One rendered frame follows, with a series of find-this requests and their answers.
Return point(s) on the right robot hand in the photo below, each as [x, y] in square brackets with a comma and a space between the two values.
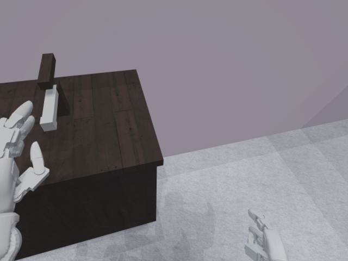
[269, 246]

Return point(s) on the counter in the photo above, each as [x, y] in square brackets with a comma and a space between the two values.
[102, 159]

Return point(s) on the left robot forearm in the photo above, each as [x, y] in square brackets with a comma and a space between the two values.
[10, 236]

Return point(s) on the tap lever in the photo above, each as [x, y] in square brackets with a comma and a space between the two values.
[48, 121]

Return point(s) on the left robot hand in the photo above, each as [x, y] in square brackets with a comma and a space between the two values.
[12, 133]

